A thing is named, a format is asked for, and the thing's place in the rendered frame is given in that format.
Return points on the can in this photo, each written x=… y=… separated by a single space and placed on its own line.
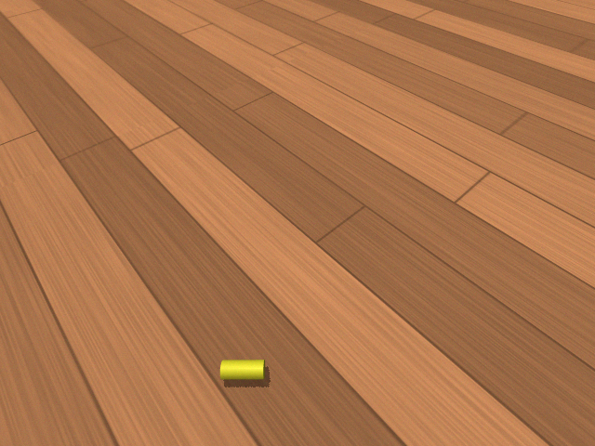
x=242 y=369

